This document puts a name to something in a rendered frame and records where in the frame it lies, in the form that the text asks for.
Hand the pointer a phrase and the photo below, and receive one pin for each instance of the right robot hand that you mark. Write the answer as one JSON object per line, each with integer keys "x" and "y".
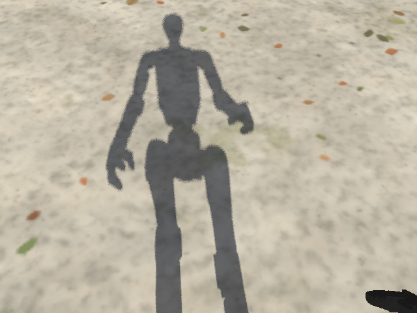
{"x": 393, "y": 301}

